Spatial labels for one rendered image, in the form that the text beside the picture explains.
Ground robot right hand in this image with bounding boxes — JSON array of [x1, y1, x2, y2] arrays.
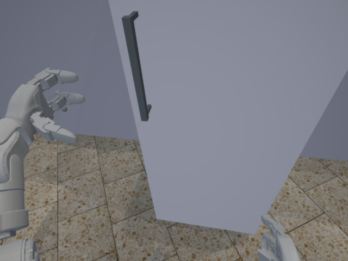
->
[[258, 214, 301, 261]]

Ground left robot upper arm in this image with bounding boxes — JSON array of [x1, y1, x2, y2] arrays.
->
[[0, 239, 40, 261]]

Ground handle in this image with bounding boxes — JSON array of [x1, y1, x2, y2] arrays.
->
[[122, 11, 151, 121]]

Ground robot left hand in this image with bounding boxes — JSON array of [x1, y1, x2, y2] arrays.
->
[[5, 68, 85, 144]]

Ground fridge door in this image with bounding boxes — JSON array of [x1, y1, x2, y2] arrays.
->
[[108, 0, 348, 234]]

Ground robot left forearm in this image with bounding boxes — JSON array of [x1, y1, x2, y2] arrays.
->
[[0, 118, 34, 240]]

